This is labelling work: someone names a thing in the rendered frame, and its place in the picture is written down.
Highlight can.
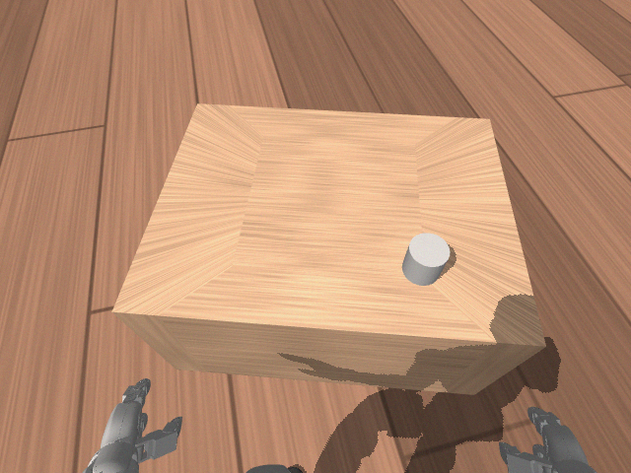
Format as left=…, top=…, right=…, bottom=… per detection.
left=402, top=233, right=450, bottom=286

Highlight left robot arm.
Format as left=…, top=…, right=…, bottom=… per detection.
left=83, top=442, right=139, bottom=473

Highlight right robot hand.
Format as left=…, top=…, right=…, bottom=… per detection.
left=499, top=407, right=589, bottom=473

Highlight left robot hand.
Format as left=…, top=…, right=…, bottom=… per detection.
left=101, top=378, right=182, bottom=464

